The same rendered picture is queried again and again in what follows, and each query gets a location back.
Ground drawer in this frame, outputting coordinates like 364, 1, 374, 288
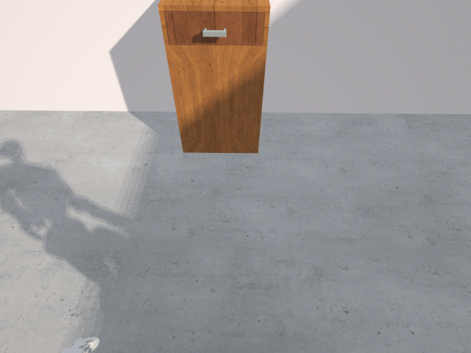
165, 11, 264, 46

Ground cabinet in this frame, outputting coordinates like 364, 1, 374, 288
158, 0, 271, 153

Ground left robot hand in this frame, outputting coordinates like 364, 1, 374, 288
62, 337, 99, 353

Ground handle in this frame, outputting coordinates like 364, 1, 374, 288
202, 28, 227, 37

